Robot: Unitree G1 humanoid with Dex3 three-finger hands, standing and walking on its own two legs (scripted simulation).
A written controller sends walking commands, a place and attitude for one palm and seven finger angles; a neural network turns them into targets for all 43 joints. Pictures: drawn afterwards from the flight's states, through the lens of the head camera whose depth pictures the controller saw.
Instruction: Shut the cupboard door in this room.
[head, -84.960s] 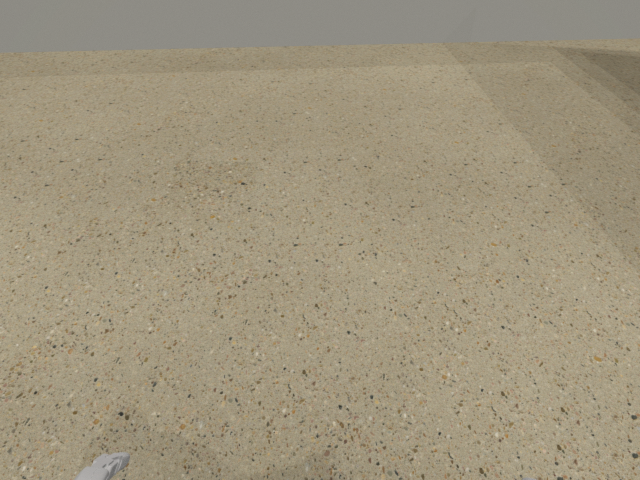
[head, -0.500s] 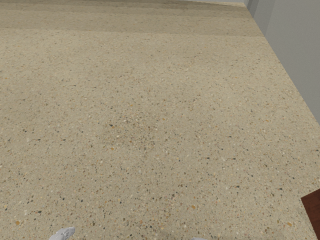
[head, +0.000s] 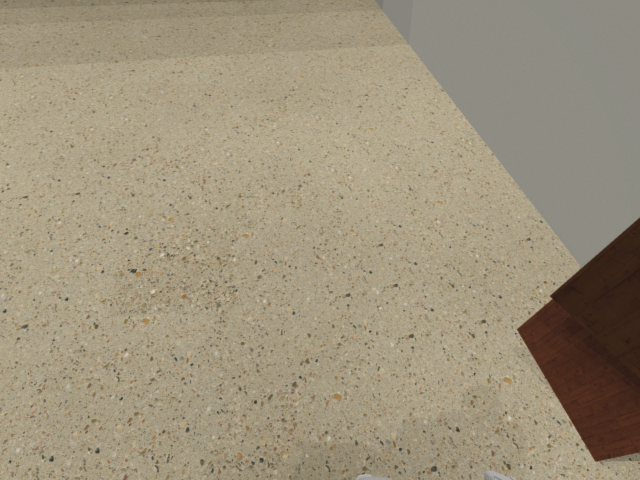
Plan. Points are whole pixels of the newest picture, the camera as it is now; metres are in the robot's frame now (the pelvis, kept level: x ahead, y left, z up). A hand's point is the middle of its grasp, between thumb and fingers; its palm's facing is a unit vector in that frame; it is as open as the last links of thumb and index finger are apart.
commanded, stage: turn to face it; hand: left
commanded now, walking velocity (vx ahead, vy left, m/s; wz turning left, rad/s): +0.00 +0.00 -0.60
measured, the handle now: out of the picture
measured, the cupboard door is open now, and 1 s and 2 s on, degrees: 19 19 19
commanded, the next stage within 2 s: take the last steps up to it in 1.40 s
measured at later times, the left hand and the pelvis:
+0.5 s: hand (231, 461) +0.16 +0.13 -0.14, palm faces -0.28 -0.92 -0.29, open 7.4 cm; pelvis +0.01 -0.05 +0.01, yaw -18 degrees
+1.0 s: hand (253, 396) +0.25 +0.11 -0.15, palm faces -0.53 -0.81 -0.24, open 7.4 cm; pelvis +0.05 -0.03 +0.01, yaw -36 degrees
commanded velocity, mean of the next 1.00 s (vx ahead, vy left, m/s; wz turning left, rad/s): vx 0.00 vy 0.00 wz -0.59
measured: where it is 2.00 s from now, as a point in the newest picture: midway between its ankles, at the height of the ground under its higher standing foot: outside the picture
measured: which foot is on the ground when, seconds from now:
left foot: down 0.00-0.30, up 0.32-0.72, down 0.74-1.00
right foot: up 0.00-0.28, down 0.30-0.74, up 0.76-1.00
